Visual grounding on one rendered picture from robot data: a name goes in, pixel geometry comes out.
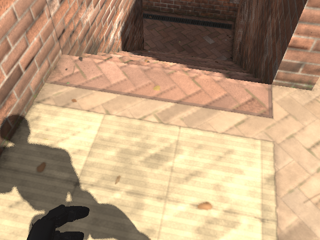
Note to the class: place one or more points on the stairs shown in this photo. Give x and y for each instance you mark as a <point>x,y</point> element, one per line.
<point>178,62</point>

